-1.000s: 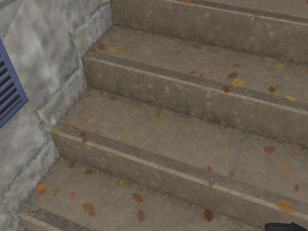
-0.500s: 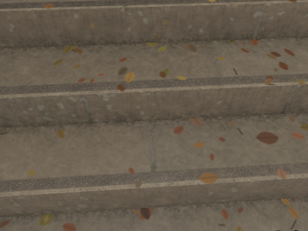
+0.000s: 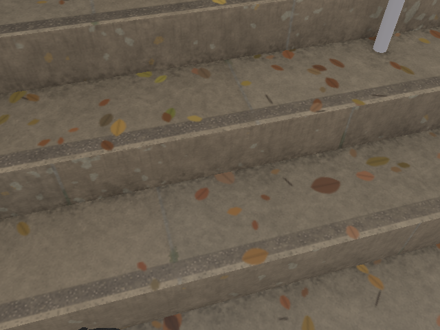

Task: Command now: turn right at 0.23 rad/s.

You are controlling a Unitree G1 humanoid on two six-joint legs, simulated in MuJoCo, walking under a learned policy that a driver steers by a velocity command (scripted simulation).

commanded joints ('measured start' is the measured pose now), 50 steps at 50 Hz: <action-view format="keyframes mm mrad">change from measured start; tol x8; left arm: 1 88 65 19 -1 13 1 -23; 9 -41 73 36 23 -20 12 16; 35 44 49 37 138 -10 36 9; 38 -51 122 76 103 26 32 24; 39 -28 14 42 82 48 12 45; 50 -70 -6 33 -24 35 12 40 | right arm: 1 -143 -88 -15 -109 3 -53 38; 4 -122 7 13 -77 36 -59 106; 34 48 6 -20 87 -1 -21 130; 38 216 -137 -81 155 -36 -22 56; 40 172 -126 -70 146 11 -27 -65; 50 228 -128 -71 268 -33 -63 -71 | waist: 1 92 61 -106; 33 16 50 9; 38 -92 160 144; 50 -30 142 111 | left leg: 1 162 254 -320 -144 442 259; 3 85 183 -233 -155 263 133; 6 176 165 -182 -155 206 71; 14 265 154 -115 -119 460 92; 33 258 83 -59 -119 433 57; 36 229 118 -121 -248 -49 104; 38 305 288 -343 -398 -401 248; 41 300 321 -386 -428 4 254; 50 436 364 -217 -373 523 255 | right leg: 1 -38 -58 -17 -12 -17 65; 16 15 -57 -42 -149 175 45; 33 79 -50 -50 -204 190 29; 35 88 -48 -54 -218 95 27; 38 -154 -3 -133 -14 -159 14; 45 -302 -102 -245 343 -168 -38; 50 -398 -171 -176 513 -210 -78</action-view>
